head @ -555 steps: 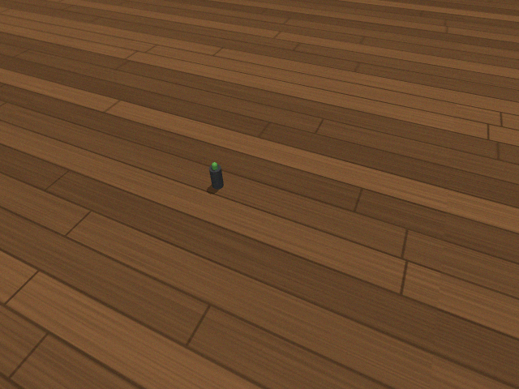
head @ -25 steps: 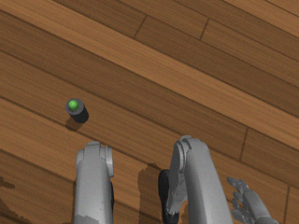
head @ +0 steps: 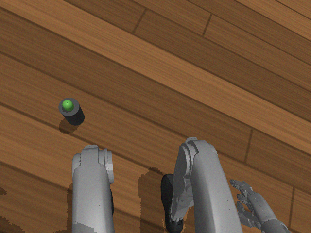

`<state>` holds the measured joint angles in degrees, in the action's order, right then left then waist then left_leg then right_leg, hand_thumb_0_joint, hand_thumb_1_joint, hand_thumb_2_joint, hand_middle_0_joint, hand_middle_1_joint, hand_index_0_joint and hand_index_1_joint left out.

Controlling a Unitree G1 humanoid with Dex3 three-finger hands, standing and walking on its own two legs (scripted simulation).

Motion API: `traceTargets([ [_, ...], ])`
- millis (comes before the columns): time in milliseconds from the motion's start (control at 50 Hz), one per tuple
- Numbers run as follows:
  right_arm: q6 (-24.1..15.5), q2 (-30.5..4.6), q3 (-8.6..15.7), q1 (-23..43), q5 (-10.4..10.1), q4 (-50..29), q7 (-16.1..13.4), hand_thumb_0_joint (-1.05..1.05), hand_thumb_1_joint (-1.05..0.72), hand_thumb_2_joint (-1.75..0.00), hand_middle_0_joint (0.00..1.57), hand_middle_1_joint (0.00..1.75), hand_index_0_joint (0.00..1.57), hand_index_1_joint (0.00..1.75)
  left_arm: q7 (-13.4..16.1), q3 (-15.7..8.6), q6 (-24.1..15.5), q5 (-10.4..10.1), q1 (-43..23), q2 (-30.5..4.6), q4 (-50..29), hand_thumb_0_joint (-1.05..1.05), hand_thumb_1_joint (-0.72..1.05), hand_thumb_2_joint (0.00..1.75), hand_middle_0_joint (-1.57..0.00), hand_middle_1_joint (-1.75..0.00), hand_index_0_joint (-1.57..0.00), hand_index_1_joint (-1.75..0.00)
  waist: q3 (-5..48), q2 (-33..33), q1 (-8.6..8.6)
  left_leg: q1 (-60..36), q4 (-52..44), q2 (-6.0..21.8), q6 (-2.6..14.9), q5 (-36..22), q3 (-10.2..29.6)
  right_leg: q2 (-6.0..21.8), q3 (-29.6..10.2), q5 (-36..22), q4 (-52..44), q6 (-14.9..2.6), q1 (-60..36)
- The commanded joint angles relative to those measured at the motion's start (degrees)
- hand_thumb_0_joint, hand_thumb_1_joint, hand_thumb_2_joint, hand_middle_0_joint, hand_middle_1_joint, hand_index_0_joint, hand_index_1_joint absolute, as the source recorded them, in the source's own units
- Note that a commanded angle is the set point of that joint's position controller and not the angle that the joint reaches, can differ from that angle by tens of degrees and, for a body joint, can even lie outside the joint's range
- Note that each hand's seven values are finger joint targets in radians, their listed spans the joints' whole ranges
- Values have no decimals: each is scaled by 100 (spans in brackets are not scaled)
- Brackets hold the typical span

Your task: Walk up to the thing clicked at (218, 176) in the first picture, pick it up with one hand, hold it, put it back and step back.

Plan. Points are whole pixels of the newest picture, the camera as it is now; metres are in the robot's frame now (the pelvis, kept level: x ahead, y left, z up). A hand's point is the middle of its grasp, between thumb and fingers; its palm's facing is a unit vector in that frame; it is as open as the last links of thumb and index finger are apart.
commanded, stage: approach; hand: left
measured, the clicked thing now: (71, 111) +0.47 +0.24 -0.29
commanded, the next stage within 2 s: close in in 0.32 s
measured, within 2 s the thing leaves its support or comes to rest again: neither
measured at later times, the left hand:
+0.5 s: hand (36, 123) +0.41 +0.32 -0.22, palm faces +0.15 -0.99 +0.05, open 17.6 cm
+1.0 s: hand (65, 121) +0.43 +0.25 -0.25, palm faces +0.15 -0.99 +0.03, open 17.4 cm
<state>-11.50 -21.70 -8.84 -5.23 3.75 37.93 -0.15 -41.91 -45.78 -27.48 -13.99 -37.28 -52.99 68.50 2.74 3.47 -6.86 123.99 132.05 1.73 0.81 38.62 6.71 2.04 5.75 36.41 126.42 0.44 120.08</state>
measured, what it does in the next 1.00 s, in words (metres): lowers itself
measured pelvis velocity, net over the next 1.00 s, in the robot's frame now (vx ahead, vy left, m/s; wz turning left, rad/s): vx -0.02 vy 0.02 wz -0.15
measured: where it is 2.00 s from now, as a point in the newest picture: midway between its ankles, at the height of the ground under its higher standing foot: (139, 220)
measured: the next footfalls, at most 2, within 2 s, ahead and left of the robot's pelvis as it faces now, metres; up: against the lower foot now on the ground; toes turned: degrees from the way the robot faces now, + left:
none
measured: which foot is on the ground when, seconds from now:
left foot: down 0.00-1.00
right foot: down 0.00-1.00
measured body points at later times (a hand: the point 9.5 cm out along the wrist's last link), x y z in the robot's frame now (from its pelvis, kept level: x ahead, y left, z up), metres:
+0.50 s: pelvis +0.00 +0.01 -0.07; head +0.24 +0.15 +0.28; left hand +0.40 +0.37 -0.22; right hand +0.15 -0.26 -0.12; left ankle +0.09 +0.12 -0.33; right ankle +0.12 -0.12 -0.33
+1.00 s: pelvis -0.02 +0.02 -0.08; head +0.22 +0.18 +0.26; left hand +0.41 +0.30 -0.25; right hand +0.12 -0.25 -0.11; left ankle +0.09 +0.12 -0.33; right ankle +0.12 -0.12 -0.33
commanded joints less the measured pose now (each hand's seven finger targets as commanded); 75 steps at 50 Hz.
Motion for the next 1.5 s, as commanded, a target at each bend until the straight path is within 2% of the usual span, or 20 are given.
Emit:
traceTargets([
  [0,-158,-1375,338,-502,74,-276,-65,0,-90,-89,20,30,20,30,13,74,-764,-161,-1050,-1581,-413,0,-61,2,-5,-10,-6,-8,2785,-1026,-118,-1845,-1273,-23,108,20,-229,-310,209,57,-1137,-206,-1422],
  [40,-153,-1432,252,-424,130,-280,-39,0,-90,-89,20,30,20,30,48,156,-960,-197,-1031,-1428,-273,0,-61,2,-5,-10,-7,-9,2704,-1213,-180,-1974,-1185,7,59,-37,-157,-326,288,-34,-965,-220,-1296],
  [140,-35,-1640,63,-195,364,-288,28,0,-90,-89,20,30,20,30,290,-81,-1501,-30,-1224,-2022,-529,0,-61,4,-5,-11,-6,-10,3013,-2020,-135,-2599,-995,102,-98,-595,45,-321,421,-468,-455,-260,-1153],
  [240,186,-1738,-229,76,619,-305,118,0,-91,-90,20,30,20,30,568,-205,-2072,9,-946,-2036,-426,0,-61,5,-5,-11,-6,-11,3081,-2319,-218,-2767,-709,139,-172,-1046,144,-353,574,-813,-153,-244,-1413],
  [320,345,-1858,-400,337,815,-311,154,0,-91,-90,20,30,20,30,656,14,-2359,69,-609,-1721,-100,0,-60,6,-5,-13,-6,-11,2769,-2571,-389,-2942,-587,201,-253,-1228,311,-391,748,-909,38,-247,-1228],
  [400,424,-1877,-640,572,957,-345,193,0,-92,-90,20,30,20,30,819,259,-2652,-95,-410,-1210,467,0,-59,6,-4,-12,-6,-10,2360,-2060,-642,-2486,-244,221,-210,-1223,381,-454,869,-1075,56,-191,-1439],
  [540,532,-2011,-1049,1069,1188,-469,308,0,-91,-90,20,30,20,30,1461,578,-3328,-35,-808,-1068,761,0,-61,6,-3,-12,-7,-9,1772,-1946,-940,-2195,-101,258,-231,-639,647,-537,1140,-803,182,-130,-1479],
  [560,545,-2031,-1088,1137,1218,-489,326,0,-91,-90,20,30,20,30,1604,525,-3402,-26,-775,-1117,799,0,-61,7,-3,-12,-6,-9,1688,-1874,-861,-2108,-66,260,-215,-462,643,-544,1147,-684,149,-116,-1474],
  [600,581,-2037,-1160,1127,1306,-483,375,0,-91,-90,20,30,20,30,1898,585,-3562,77,-914,-1139,726,0,-61,7,-3,-12,-7,-9,1672,-2019,-903,-2088,-29,257,-228,-429,632,-564,1180,-749,159,-105,-1607],
  [660,660,-2104,-1156,1108,1435,-431,422,0,-91,-90,20,30,20,30,2278,640,-3740,312,-1002,-1199,471,0,-61,8,-3,-12,-7,-9,1672,-2328,-939,-2381,-47,283,-303,-671,684,-564,1236,-981,216,-96,-1613],
  [740,777,-2134,-1166,1214,1562,-503,481,0,-91,-90,20,30,20,30,2659,973,-3809,608,-816,-937,694,0,-61,7,-4,-12,-8,-9,1320,-2442,-1072,-2299,-143,321,-351,-712,792,-568,1335,-1060,289,-106,-1543],
  [820,903,-2164,-1210,1308,1601,-599,535,0,-91,-90,20,30,20,30,2834,1392,-3776,634,-726,-505,889,0,-61,10,-8,-15,-12,-12,1044,-2159,-1244,-2066,-182,312,-317,-426,925,-589,1434,-938,240,-85,-1408],
  [880,943,-2176,-1250,1325,1596,-690,579,0,-91,-90,20,30,20,30,2934,1591,-3783,518,-696,-260,934,0,-60,12,-10,-17,-13,-14,1003,-1852,-1312,-1882,-140,272,-267,-150,997,-616,1482,-802,184,-45,-1431],
  [920,952,-2200,-1288,1302,1600,-703,594,0,-91,-90,20,30,20,30,3042,1632,-3841,496,-857,-268,943,0,-58,13,-9,-17,-13,-14,909,-1750,-1403,-1814,-143,266,-245,-62,1084,-615,1515,-772,192,-19,-1441],
  [1080,1040,-2167,-1489,1414,1713,-775,619,0,-91,-90,20,30,20,30,3589,1481,-4202,630,-1024,-741,1024,0,-54,15,-8,-15,-11,-13,726,-1818,-1341,-1717,-85,301,-219,99,1104,-675,1481,-689,156,-18,-1569],
  [1160,1123,-2198,-1535,1448,1755,-800,621,0,-89,-90,20,30,20,30,3718,1502,-4288,776,-965,-832,1088,0,-41,23,-14,-16,-13,-17,730,-2075,-1401,-1878,-123,338,-265,-76,1131,-681,1505,-826,216,-31,-1608],
  [1180,1140,-2205,-1546,1416,1769,-801,620,0,-88,-90,20,30,20,30,3744,1472,-4285,782,-908,-792,1122,0,-33,29,-22,-24,-21,-25,797,-2128,-1403,-2012,-153,351,-289,-224,1158,-680,1515,-937,243,-29,-1655],
  [1280,1182,-2220,-1588,1393,1780,-774,605,0,-88,-90,20,30,20,30,3805,1438,-4256,666,-1041,-830,1077,0,3,44,-38,-37,-37,-38,907,-2011,-1484,-1932,25,342,-230,-355,1097,-715,1501,-1105,154,0,-1828],
  [1360,1209,-2207,-1601,1377,1769,-734,603,0,-87,-90,20,30,20,30,3792,1630,-4205,727,-1228,-756,1102,0,22,52,-46,-44,-45,-45,809,-1927,-1614,-1856,12,355,-219,-318,1151,-719,1535,-1092,145,0,-1731],
  [1480,1249,-2190,-1625,1360,1789,-722,608,0,-86,-89,20,30,20,30,3814,1579,-4160,724,-1158,-794,1162,0,40,62,-56,-53,-54,-53,922,-1919,-1542,-1937,45,366,-233,-449,1173,-737,1533,-1207,158,1,-1839],
])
